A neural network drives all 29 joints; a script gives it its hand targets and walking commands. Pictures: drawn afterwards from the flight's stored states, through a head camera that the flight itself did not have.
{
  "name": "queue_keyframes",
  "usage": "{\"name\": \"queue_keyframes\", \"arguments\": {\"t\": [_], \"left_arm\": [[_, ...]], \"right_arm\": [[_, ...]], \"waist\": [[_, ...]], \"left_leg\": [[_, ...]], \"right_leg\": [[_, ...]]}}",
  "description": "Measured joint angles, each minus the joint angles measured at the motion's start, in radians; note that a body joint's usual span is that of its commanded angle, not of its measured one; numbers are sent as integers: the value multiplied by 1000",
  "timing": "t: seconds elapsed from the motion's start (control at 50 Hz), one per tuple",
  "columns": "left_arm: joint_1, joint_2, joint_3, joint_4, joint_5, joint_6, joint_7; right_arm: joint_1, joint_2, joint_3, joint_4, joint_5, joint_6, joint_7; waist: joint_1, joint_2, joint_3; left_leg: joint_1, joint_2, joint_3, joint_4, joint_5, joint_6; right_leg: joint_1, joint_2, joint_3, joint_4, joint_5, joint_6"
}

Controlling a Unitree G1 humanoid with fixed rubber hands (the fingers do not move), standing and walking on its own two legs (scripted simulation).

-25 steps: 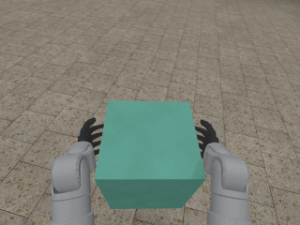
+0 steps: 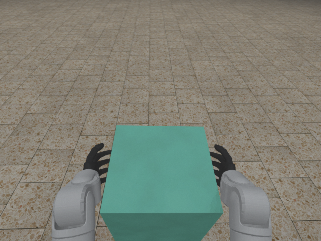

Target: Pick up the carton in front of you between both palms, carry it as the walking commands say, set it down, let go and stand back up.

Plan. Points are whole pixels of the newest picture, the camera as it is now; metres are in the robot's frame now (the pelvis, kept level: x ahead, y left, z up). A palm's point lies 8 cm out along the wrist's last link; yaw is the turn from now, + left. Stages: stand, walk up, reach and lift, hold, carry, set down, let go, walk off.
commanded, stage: carry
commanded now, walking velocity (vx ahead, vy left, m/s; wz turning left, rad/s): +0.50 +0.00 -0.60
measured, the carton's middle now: (159, 188) +0.27 +0.00 +0.02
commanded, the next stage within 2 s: none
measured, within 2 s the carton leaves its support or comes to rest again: neither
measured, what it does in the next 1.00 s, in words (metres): walks ahead: left foot, then right foot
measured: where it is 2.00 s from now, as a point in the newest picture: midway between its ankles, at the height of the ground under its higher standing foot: (141, 134)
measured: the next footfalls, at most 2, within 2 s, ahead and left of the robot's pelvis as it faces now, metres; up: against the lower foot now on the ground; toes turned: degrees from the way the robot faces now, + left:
left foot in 0.04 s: +0.21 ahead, +0.13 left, +0.00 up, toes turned +6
right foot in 0.46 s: +0.39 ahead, -0.15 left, +0.00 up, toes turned -17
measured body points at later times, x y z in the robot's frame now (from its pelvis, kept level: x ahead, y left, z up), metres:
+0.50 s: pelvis +0.29 -0.03 +0.00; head +0.26 -0.03 +0.45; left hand +0.57 +0.09 +0.10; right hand +0.54 -0.21 +0.09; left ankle +0.17 +0.12 -0.72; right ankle +0.35 -0.14 -0.73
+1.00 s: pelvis +0.60 +0.02 -0.01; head +0.60 +0.02 +0.44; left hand +0.85 +0.21 +0.05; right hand +0.89 -0.09 +0.05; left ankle +0.67 +0.08 -0.73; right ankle +0.42 -0.14 -0.64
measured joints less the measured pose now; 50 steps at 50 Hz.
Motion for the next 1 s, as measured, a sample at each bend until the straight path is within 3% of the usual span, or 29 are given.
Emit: {"name": "queue_keyframes", "arguments": {"t": [0.02,0.04,0.1,0.16,0.22,0.3,0.44,0.48,0.5,0.54,0.58,0.62,0.72,0.86,0.92,0.94,0.98,1.0], "left_arm": [[-1,0,5,-2,1,4,0],[-2,2,14,-3,2,6,0],[-9,23,40,41,-4,10,-2],[6,7,40,65,5,11,-2],[16,1,12,63,16,0,-2],[14,2,-17,45,24,-7,-2],[9,1,-13,-29,26,13,-3],[-4,0,-10,-25,24,17,-3],[-12,-1,-16,-2,26,10,-3],[-22,-3,-20,43,30,10,-2],[-13,-2,-12,55,25,17,-2],[1,0,0,45,14,15,-2],[6,0,14,-9,-9,-4,-2],[9,1,10,-27,-10,-4,-7],[20,3,11,-13,-1,0,-11],[13,2,20,5,1,-3,-12],[5,1,30,40,9,-7,-11],[7,2,31,47,11,-7,-11]], "right_arm": [[-7,0,1,6,0,2,0],[-19,2,6,22,-1,1,0],[-49,6,23,113,-12,-18,0],[-22,3,19,128,-9,-17,0],[9,0,5,102,4,-26,1],[28,-1,-11,62,18,-35,1],[-4,1,-9,10,25,-9,0],[-21,-3,-13,6,21,4,0],[-28,-12,-19,16,23,8,0],[-33,-22,-26,41,23,23,0],[-36,-12,-28,57,13,35,0],[-33,5,-26,56,1,35,0],[-32,3,4,1,-9,23,-1],[-18,2,12,-28,-12,23,-1],[-19,2,14,4,-10,22,0],[-24,3,14,29,-11,13,0],[-32,4,11,75,-11,-1,-1],[-32,4,11,87,-10,-5,-1]], "waist": [[4,-5,-3],[7,-13,-6],[6,-53,10],[-3,-54,30],[-32,-42,38],[-66,-21,28],[-72,-16,3],[-61,-5,-1],[-48,15,-1],[-28,22,6],[-15,17,18],[-2,16,32],[20,10,64],[8,1,70],[-9,-5,72],[-23,-23,76],[-36,-32,96],[-38,-31,109]], "left_leg": [[46,-12,22,-58,12,3],[83,-15,44,-89,46,31],[108,0,112,-8,-37,100],[207,15,154,-71,-78,100],[297,19,171,-153,-86,97],[390,18,167,-227,-110,88],[515,6,124,-221,-232,37],[505,21,92,-104,-322,26],[463,38,68,15,-360,35],[336,22,10,297,-394,65],[219,5,-2,484,-368,89],[132,3,6,530,-302,99],[-11,4,37,423,-167,101],[17,-40,134,68,-4,139],[127,-91,170,-24,-23,179],[128,-106,173,21,-75,201],[147,-113,164,53,-133,217],[173,-114,160,30,-133,212]], "right_leg": [[6,-4,17,44,-39,7],[-16,-7,23,141,-87,13],[-231,-32,-28,615,-65,23],[-403,-74,-106,807,23,23],[-504,-113,-147,729,85,31],[-552,-141,-173,482,140,59],[-469,-156,-244,153,250,92],[-414,-154,-279,115,296,75],[-415,-150,-299,155,294,57],[-389,-161,-327,188,223,38],[-336,-174,-348,155,187,42],[-278,-182,-368,105,179,56],[-140,-204,-420,23,132,85],[68,-237,-489,6,-6,171],[86,-294,-470,219,-101,204],[33,-322,-415,379,-82,199],[-130,-281,-245,713,-86,187],[-208,-253,-193,825,-79,171]]}}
